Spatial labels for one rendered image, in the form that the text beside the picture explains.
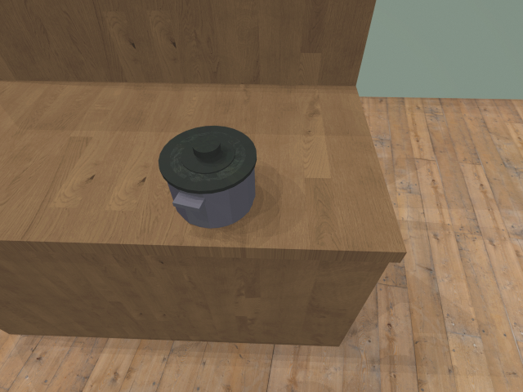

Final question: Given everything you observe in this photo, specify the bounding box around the knob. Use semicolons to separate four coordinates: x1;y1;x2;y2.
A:
192;135;221;159

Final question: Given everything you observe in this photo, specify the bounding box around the pot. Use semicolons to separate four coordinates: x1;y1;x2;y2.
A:
168;169;256;229

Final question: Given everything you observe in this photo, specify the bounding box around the table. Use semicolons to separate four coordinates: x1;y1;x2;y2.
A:
0;0;407;347

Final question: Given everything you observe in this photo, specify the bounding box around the lid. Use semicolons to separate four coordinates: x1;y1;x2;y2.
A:
159;126;257;194

